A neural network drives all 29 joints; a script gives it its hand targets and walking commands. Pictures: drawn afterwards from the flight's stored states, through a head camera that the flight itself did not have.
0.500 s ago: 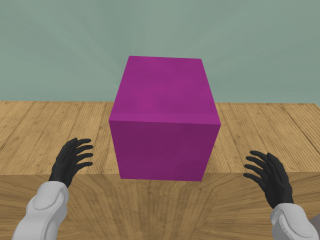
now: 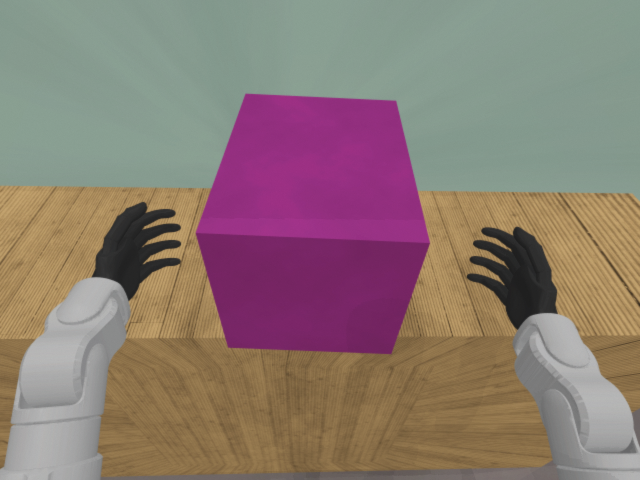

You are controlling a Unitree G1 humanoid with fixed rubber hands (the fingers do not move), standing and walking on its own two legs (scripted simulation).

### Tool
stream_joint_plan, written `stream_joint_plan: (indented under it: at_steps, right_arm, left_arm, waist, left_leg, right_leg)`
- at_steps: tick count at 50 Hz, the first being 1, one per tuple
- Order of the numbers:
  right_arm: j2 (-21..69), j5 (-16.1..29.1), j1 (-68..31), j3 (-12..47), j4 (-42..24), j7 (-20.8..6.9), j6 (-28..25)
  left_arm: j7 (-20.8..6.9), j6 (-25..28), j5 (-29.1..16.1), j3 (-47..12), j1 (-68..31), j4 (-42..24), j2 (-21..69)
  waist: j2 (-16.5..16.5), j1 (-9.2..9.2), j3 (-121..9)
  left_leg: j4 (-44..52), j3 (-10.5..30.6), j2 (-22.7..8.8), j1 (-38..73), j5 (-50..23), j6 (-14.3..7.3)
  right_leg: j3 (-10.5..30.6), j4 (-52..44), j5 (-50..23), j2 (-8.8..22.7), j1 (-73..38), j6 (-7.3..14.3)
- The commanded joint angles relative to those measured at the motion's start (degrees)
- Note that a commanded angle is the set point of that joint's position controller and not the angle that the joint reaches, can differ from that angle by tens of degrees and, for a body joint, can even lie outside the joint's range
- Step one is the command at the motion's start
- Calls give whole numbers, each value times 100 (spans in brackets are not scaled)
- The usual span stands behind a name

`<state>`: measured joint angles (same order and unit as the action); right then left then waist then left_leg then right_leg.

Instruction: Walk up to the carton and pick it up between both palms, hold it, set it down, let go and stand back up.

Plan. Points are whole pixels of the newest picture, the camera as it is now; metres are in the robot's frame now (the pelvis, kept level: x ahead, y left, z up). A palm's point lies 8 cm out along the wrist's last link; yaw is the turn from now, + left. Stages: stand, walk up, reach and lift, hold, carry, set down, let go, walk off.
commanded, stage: reach and lift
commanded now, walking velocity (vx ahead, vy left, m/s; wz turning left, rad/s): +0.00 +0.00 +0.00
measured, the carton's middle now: (315, 219) +0.46 +0.03 +0.09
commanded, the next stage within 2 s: none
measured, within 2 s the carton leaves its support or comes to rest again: neither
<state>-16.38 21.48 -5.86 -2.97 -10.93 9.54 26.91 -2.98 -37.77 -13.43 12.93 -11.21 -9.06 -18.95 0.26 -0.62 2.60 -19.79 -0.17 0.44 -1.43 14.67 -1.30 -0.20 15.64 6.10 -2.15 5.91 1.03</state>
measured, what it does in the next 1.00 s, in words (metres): stands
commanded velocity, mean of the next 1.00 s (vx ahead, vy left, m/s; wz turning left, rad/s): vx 0.00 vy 0.00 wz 0.00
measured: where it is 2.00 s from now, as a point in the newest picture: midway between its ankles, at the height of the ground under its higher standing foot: outside the picture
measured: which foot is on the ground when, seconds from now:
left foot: down 0.00-1.00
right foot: down 0.00-1.00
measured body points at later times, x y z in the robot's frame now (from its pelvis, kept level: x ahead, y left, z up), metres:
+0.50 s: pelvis +0.00 +0.00 +0.00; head -0.01 +0.02 +0.45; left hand +0.39 +0.24 +0.20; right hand +0.37 -0.21 +0.18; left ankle -0.04 +0.10 -0.75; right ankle +0.03 -0.11 -0.75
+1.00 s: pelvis +0.00 +0.01 +0.00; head -0.01 +0.04 +0.45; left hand +0.44 +0.24 +0.25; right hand +0.43 -0.20 +0.24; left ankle -0.04 +0.10 -0.75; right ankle +0.03 -0.11 -0.75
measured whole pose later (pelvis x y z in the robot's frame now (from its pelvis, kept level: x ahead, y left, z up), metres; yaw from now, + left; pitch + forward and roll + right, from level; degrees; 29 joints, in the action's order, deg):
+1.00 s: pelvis +0.00 +0.01 +0.00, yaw +1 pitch +1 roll -2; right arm -23.4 24.7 -54.4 -1.2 42.8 4.5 25.3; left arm 0.2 -35.8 -15.7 3.4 -58.8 39.0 -27.2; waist 1.1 -2.8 -3.1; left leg -23.5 0.9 0.7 -8.5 15.9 -2.1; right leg -1.3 15.7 5.8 -1.8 10.8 0.4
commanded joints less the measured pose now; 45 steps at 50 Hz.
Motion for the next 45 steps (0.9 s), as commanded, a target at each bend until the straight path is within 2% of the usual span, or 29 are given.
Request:
stream_joint_plan:
  at_steps: [1, 3, 5, 7, 8, 10, 11, 12, 13, 14, 16, 19, 20, 23, 24, 25, 27, 29, 32, 33, 34, 36, 37, 39, 40, 41, 43, 44, 45]
  right_arm:
    - [-806, 52, -1731, -367, -780, 51, -134]
    - [-857, 60, -1889, -352, -642, 87, -97]
    - [-835, 75, -2039, -248, -301, 132, -5]
    - [-936, 149, -2446, -366, -343, 150, -21]
    - [-1008, 160, -2653, -406, -378, 146, -36]
    - [-996, 231, -2789, -331, 150, 80, 29]
    - [-1003, 200, -2846, -313, 404, 49, 73]
    - [-999, 177, -3022, -315, 344, 36, 60]
    - [-1032, 194, -3177, -346, 276, 45, 32]
    - [-993, 199, -3433, -363, 485, 26, 46]
    - [-1129, 231, -3609, -393, 406, -6, -29]
    - [-1246, 299, -4048, -398, 985, -66, -15]
    - [-1260, 321, -4090, -345, 1279, -81, 17]
    - [-1370, 275, -4644, -419, 1379, -131, -25]
    - [-1341, 247, -4729, -343, 1635, -151, 1]
    - [-1330, 276, -4774, -292, 1846, -188, -7]
    - [-1491, 323, -5099, -292, 2097, -258, -47]
    - [-1560, 385, -5273, -247, 2135, -289, -99]
    - [-1637, 393, -6017, -299, 2630, -340, -103]
    - [-1652, 426, -5823, -298, 2649, -354, -161]
    - [-1733, 404, -6064, -322, 2823, -359, -170]
    - [-1697, 343, -6451, -250, 3301, -393, -153]
    - [-1660, 372, -6506, -190, 3229, -406, -188]
    - [-1680, 409, -6818, -115, 3526, -413, -194]
    - [-1694, 439, -6786, -114, 3482, -402, -234]
    - [-1716, 428, -6994, -131, 3493, -388, -260]
    - [-1735, 411, -7282, -98, 4021, -419, -247]
    - [-1750, 410, -7309, -89, 4361, -450, -227]
    - [-1808, 393, -7543, -163, 4399, -486, -261]
  left_arm:
    - [27, 36, -20, 334, -1875, -860, -1032]
    - [13, -31, -5, 384, -2058, -795, -1100]
    - [-39, -149, 81, 401, -2086, -416, -1077]
    - [-3, -209, -11, 330, -2523, -571, -1194]
    - [16, -242, -70, 256, -2688, -555, -1200]
    - [13, -256, -35, 220, -2921, -145, -1167]
    - [8, -277, 23, 222, -2935, 133, -1166]
    - [4, -266, 19, 266, -3071, 168, -1262]
    - [36, -231, 7, 279, -3241, 109, -1327]
    - [60, -214, -32, 215, -3479, 307, -1339]
    - [115, -219, -13, 247, -3575, 270, -1353]
    - [185, -259, 11, 189, -4116, 513, -1381]
    - [161, -291, 40, 154, -4150, 816, -1353]
    - [193, -249, -7, 32, -4654, 1033, -1466]
    - [184, -244, 11, 27, -4699, 1318, -1431]
    - [189, -226, 54, -23, -4761, 1466, -1375]
    - [218, -195, 73, -18, -5017, 1635, -1423]
    - [243, -172, -9, -45, -5113, 1739, -1488]
    - [284, -58, -85, -179, -6013, 2054, -1619]
    - [318, -38, -85, -265, -5819, 1860, -1547]
    - [320, -52, -83, -268, -6015, 2074, -1616]
    - [289, 16, -73, -303, -6357, 2749, -1659]
    - [280, 81, -128, -317, -6353, 2816, -1656]
    - [285, 169, -137, -346, -6625, 3130, -1740]
    - [284, 178, -116, -357, -6550, 3131, -1743]
    - [293, 208, -135, -352, -6740, 3183, -1832]
    - [312, 237, -128, -504, -7033, 3593, -1785]
    - [317, 255, -140, -582, -7155, 3762, -1718]
    - [329, 294, -193, -663, -7422, 3756, -1720]
  waist:
    - [-226, -68, -1671]
    - [-154, -142, -1753]
    - [-132, -152, -1577]
    - [-272, -168, -1798]
    - [-218, -230, -2049]
    - [-369, -232, -1789]
    - [-323, -237, -1640]
    - [-204, -213, -1732]
    - [-228, -195, -2000]
    - [-213, -215, -1873]
    - [-227, -172, -2141]
    - [-409, -248, -2321]
    - [-397, -262, -2151]
    - [-374, -272, -2370]
    - [-271, -264, -2243]
    - [-328, -256, -2193]
    - [-344, -215, -2462]
    - [-214, -233, -2700]
    - [-349, -290, -2879]
    - [-480, -317, -3145]
    - [-423, -355, -3095]
    - [-367, -295, -2923]
    - [-233, -252, -3065]
    - [-210, -229, -3098]
    - [-274, -204, -3252]
    - [-197, -214, -3359]
    - [-265, -235, -3294]
    - [-406, -237, -3067]
    - [-449, -284, -3154]
  left_leg:
    - [335, -71, -64, -1213, -1912, 381]
    - [283, -55, -47, -1141, -2061, 382]
    - [276, -31, -47, -1177, -2067, 361]
    - [240, -16, -79, -1218, -2140, 416]
    - [197, -5, -90, -1135, -2182, 424]
    - [268, 45, -89, -1180, -1881, 385]
    - [331, 42, -115, -1305, -1688, 341]
    - [351, 21, -103, -1447, -1588, 311]
    - [355, 2, -91, -1524, -1552, 303]
    - [368, 22, -103, -1613, -1456, 282]
    - [297, 17, -111, -1445, -1801, 321]
    - [209, 44, -120, -1298, -2004, 367]
    - [223, 61, -117, -1325, -1943, 357]
    - [250, 50, -132, -1424, -1847, 341]
    - [265, 32, -107, -1442, -1817, 308]
    - [294, 69, -131, -1409, -1803, 323]
    - [228, 98, -152, -1316, -1999, 334]
    - [92, 68, -119, -1135, -2356, 332]
    - [76, 100, -110, -1237, -2210, 312]
    - [-26, 115, -120, -1001, -2627, 385]
    - [-69, 111, -115, -955, -2668, 401]
    - [18, 64, -84, -1297, -2205, 312]
    - [42, 66, -78, -1286, -2234, 250]
    - [57, 59, -76, -1396, -2298, 236]
    - [9, 58, -61, -1342, -2438, 238]
    - [17, 37, -39, -1367, -2382, 236]
    - [-6, 61, -88, -1339, -2464, 257]
    - [0, 78, -113, -1314, -2502, 283]
    - [-36, 71, -138, -1230, -2529, 328]
  right_leg:
    - [356, 197, -1279, 195, -1839, 190]
    - [368, 229, -1621, 211, -1864, 122]
    - [380, 233, -1759, 221, -1920, 109]
    - [310, 264, -1541, 167, -1896, 153]
    - [277, 276, -1538, 138, -1890, 154]
    - [289, 203, -1191, 169, -1738, 211]
    - [294, 194, -1021, 158, -1731, 243]
    - [296, 216, -1030, 178, -1838, 218]
    - [320, 274, -1145, 198, -1921, 194]
    - [297, 306, -1064, 200, -1872, 195]
    - [259, 344, -1298, 148, -1951, 183]
    - [230, 368, -1407, 119, -1858, 225]
    - [249, 329, -1388, 136, -1834, 217]
    - [218, 354, -1296, 131, -1804, 203]
    - [221, 324, -1305, 135, -1771, 194]
    - [211, 308, -1250, 129, -1729, 210]
    - [177, 357, -1329, 77, -1765, 224]
    - [201, 380, -1701, 85, -1824, 168]
    - [175, 397, -1687, 91, -1667, 147]
    - [159, 436, -2042, 73, -1772, 167]
    - [149, 407, -2027, 55, -1700, 156]
    - [161, 387, -1741, 116, -1676, 153]
    - [173, 417, -1893, 121, -1793, 124]
    - [176, 450, -2004, 124, -1932, 117]
    - [190, 483, -2200, 122, -2053, 114]
    - [176, 481, -2213, 111, -2035, 68]
    - [134, 460, -2087, 89, -1842, 119]
    - [119, 424, -1942, 81, -1680, 160]
    - [75, 404, -1805, 62, -1537, 185]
